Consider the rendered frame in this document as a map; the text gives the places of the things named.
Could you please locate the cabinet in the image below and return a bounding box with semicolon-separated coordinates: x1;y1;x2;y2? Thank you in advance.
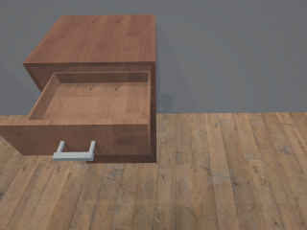
22;14;157;164

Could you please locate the drawer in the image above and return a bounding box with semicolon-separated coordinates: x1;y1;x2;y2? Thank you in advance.
0;71;152;156

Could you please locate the handle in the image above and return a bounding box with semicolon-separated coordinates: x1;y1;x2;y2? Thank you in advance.
52;141;96;162

